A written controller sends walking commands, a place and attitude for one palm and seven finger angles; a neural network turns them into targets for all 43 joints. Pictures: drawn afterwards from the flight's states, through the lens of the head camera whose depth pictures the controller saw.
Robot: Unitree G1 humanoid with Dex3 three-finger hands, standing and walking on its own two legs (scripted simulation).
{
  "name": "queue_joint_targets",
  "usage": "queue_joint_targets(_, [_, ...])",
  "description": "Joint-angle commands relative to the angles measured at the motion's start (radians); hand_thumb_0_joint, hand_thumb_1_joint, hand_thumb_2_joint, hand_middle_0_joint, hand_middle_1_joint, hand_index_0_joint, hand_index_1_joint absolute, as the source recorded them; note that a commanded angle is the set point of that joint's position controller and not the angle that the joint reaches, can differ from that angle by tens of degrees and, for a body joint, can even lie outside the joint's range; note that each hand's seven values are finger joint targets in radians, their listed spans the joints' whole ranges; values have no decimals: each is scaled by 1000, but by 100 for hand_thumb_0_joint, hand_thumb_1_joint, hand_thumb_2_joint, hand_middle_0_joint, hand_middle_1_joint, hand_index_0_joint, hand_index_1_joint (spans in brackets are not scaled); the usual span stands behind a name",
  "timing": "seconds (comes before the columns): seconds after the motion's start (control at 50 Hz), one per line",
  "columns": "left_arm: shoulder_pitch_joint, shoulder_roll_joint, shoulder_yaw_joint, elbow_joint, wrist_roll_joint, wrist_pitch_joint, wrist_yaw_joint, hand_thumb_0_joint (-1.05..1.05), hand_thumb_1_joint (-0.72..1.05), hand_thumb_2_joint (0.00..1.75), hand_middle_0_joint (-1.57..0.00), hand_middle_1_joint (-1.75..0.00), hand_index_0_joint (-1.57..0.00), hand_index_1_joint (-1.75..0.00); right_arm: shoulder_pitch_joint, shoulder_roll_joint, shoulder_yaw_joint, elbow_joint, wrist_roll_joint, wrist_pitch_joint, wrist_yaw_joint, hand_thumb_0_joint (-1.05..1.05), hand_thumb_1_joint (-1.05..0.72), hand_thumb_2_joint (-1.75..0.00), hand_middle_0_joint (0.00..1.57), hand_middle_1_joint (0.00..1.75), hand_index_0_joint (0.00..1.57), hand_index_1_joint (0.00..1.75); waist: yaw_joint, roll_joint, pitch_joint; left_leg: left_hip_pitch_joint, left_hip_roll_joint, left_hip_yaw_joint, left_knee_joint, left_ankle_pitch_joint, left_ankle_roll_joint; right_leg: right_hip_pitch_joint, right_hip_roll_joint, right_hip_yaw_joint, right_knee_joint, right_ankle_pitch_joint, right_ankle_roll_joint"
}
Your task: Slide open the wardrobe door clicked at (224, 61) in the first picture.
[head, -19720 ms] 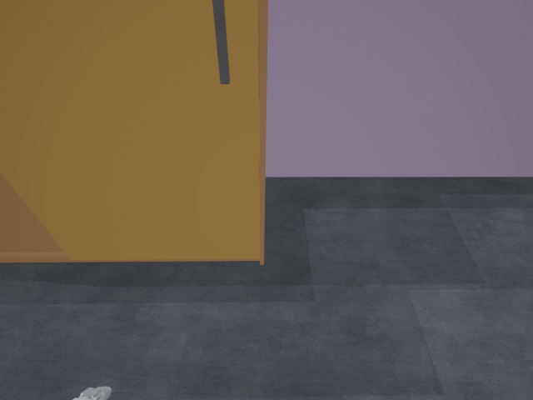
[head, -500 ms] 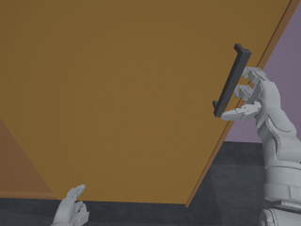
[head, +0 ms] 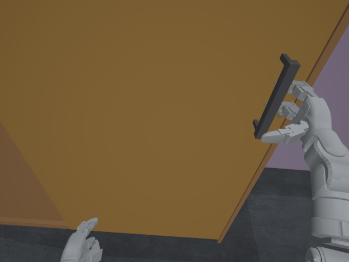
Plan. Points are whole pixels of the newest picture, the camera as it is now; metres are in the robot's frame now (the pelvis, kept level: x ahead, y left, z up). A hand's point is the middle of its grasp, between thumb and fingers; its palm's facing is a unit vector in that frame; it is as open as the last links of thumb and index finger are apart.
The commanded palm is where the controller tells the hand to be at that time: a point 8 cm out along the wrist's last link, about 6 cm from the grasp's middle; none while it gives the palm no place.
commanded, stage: move the hooked fingers beside the handle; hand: right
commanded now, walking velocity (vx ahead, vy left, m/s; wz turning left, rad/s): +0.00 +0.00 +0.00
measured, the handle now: (270, 99) +0.44 -0.18 +0.21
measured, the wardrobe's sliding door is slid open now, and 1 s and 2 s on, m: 0.00 0.00 0.00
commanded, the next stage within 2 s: feel for the door with the fingertips in 1.94 s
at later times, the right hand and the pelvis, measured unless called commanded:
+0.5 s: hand (289, 116) +0.38 -0.20 +0.21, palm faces +0.02 +1.00 -0.03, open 14.0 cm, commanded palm +0.35 -0.26 +0.22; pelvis +0.00 +0.00 +0.00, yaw -1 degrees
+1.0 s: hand (304, 122) +0.36 -0.23 +0.21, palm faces +0.04 +1.00 -0.04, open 14.0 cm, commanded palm +0.34 -0.28 +0.22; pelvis +0.01 -0.01 +0.00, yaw -1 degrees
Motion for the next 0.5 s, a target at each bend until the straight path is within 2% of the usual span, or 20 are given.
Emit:
queue_joint_targets(0.0, [-146, 116, 42, -158, 1, -61, 18, 0, 90, 90, -20, -30, -20, -30, -429, -248, -99, -177, 19, -60, 3, 0, 50, -30, 30, 120, 30, 120, -15, 32, -188, -15, -6, -21, -71, 296, 9, 101, 22, 41, -34, 219, -53])
queue_joint_targets(0.02, [-142, 117, 42, -154, 0, -62, 19, 0, 90, 90, -20, -30, -20, -30, -449, -243, -89, -164, 20, -60, 5, 0, 50, -30, 30, 120, 30, 120, -8, 49, -175, -27, -7, -21, -75, 277, 7, 96, 22, 42, -35, 200, -54])
queue_joint_targets(0.06, [-135, 123, 47, -151, 0, -66, 20, 0, 90, 90, -20, -30, -20, -30, -442, -267, -105, -154, 17, -69, 6, 0, 50, -30, 30, 120, 30, 120, -13, 51, -187, -21, -7, -25, -79, 276, 8, 99, 21, 41, -30, 204, -58])
queue_joint_targets(0.1, [-131, 122, 48, -152, -2, -68, 22, 0, 90, 90, -20, -30, -20, -30, -466, -288, -111, -154, 9, -79, 14, 0, 50, -30, 30, 120, 30, 120, -8, 27, -207, -14, -5, -29, -74, 288, 7, 106, 24, 38, -29, 211, -58])
queue_joint_targets(0.12, [-130, 120, 45, -154, 0, -71, 21, 0, 90, 90, -20, -30, -20, -30, -489, -262, -85, -163, 11, -85, 22, 0, 50, -30, 30, 120, 30, 120, -3, 3, -212, -18, -4, -29, -73, 295, 8, 114, 27, 38, -28, 215, -58])
queue_joint_targets(0.14, [-126, 120, 46, -153, -2, -73, 22, 0, 90, 90, -20, -30, -20, -30, -481, -279, -100, -147, 12, -89, 28, 0, 50, -30, 30, 120, 30, 120, -5, 0, -209, -18, -5, -27, -70, 299, 11, 114, 26, 41, -26, 218, -56])
queue_joint_targets(0.2, [-123, 123, 47, -156, -3, -78, 22, 0, 90, 90, -20, -30, -20, -30, -490, -257, -74, -154, 19, -108, 53, 0, 50, -30, 30, 120, 30, 120, 0, -3, -220, -13, -5, -24, -66, 318, 12, 124, 26, 44, -24, 235, -57])
queue_joint_targets(0.22, [-120, 122, 48, -156, -3, -81, 23, 0, 90, 90, -20, -30, -20, -30, -480, -262, -85, -148, 24, -108, 58, 0, 50, -30, 30, 120, 30, 120, -1, 5, -229, -17, -7, -24, -68, 318, 12, 131, 27, 46, -22, 233, -58])
queue_joint_targets(0.24, [-118, 126, 49, -153, -3, -82, 25, 0, 90, 90, -20, -30, -20, -30, -477, -285, -105, -137, 25, -108, 62, 0, 50, -30, 30, 120, 30, 120, -4, 7, -226, -15, -6, -23, -67, 318, 11, 125, 27, 45, -21, 231, -57])
queue_joint_targets(0.28, [-112, 128, 49, -151, -4, -81, 24, 0, 90, 90, -20, -30, -20, -30, -457, -287, -106, -112, 29, -107, 68, 0, 50, -30, 30, 120, 30, 120, -4, 32, -215, -15, -7, -22, -71, 315, 8, 113, 26, 43, -24, 226, -59])
queue_joint_targets(0.34, [-115, 127, 46, -153, -7, -84, 25, 0, 90, 90, -20, -30, -20, -30, -472, -275, -90, -101, 27, -102, 71, 0, 50, -30, 30, 120, 30, 120, -2, 14, -189, -37, -7, -21, -71, 284, 9, 102, 27, 45, -27, 203, -57])
queue_joint_targets(0.36, [-109, 131, 49, -148, -6, -83, 25, 0, 90, 90, -20, -30, -20, -30, -468, -285, -95, -96, 27, -106, 70, 0, 50, -30, 30, 120, 30, 120, 0, 26, -187, -37, -8, -20, -76, 285, 10, 108, 25, 46, -24, 211, -59])
queue_joint_targets(0.4, [-110, 127, 47, -153, -6, -84, 26, 0, 90, 90, -20, -30, -20, -30, -506, -283, -88, -111, 22, -108, 70, 0, 50, -30, 30, 120, 30, 120, 4, 0, -197, -43, -9, -21, -73, 288, 10, 117, 25, 47, -26, 216, -58])
queue_joint_targets(0.42, [-103, 129, 46, -148, -5, -85, 26, 0, 90, 90, -20, -30, -20, -30, -519, -290, -91, -102, 21, -112, 69, 0, 50, -30, 30, 120, 30, 120, 6, 15, -200, -40, -9, -18, -68, 287, 12, 115, 25, 53, -26, 219, -56])
queue_joint_targets(0.48, [-103, 127, 46, -153, -2, -88, 25, 0, 90, 90, -20, -30, -20, -30, -516, -303, -106, -124, 21, -126, 66, 0, 50, -30, 30, 120, 30, 120, -3, -4, -232, -23, -9, -21, -67, 299, 13, 129, 25, 50, -26, 234, -57])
